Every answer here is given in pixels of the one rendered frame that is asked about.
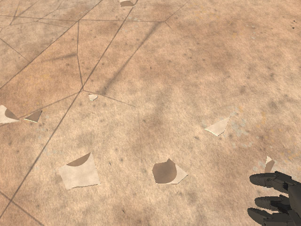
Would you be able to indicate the robot right hand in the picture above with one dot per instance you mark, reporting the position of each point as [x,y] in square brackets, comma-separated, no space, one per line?
[289,208]

